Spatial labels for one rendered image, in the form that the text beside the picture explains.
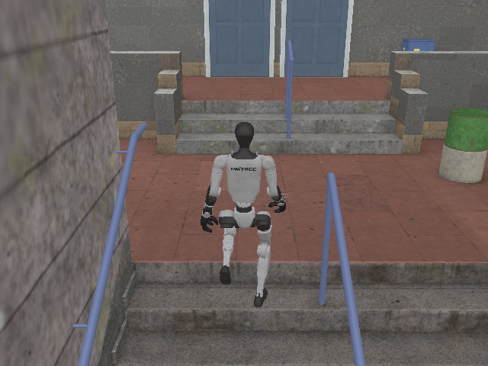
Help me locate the stairs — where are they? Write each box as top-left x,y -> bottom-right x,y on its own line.
175,101 -> 403,154
117,262 -> 488,366

